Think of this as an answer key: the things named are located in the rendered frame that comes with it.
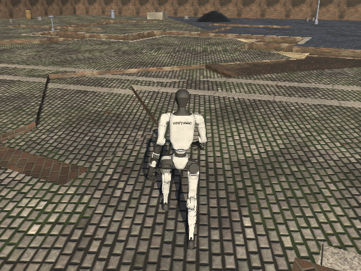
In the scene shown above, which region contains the right robot thigh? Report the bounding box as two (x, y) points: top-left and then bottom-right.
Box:
(187, 159), (199, 209)

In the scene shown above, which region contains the robot left hand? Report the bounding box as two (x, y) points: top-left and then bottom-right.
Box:
(148, 166), (161, 183)

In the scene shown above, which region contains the robot left upper arm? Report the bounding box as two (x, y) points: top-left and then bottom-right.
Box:
(157, 113), (170, 145)

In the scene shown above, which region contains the robot right shin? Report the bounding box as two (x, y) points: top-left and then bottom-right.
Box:
(188, 199), (197, 240)

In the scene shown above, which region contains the left robot forearm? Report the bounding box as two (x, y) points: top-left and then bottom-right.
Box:
(149, 137), (162, 167)

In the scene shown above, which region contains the robot right hand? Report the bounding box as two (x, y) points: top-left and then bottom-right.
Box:
(191, 141), (204, 151)

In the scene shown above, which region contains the robot right upper arm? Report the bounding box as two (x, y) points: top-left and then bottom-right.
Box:
(193, 113), (207, 143)

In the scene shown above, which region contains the right robot forearm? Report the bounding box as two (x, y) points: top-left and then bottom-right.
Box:
(199, 136), (208, 147)

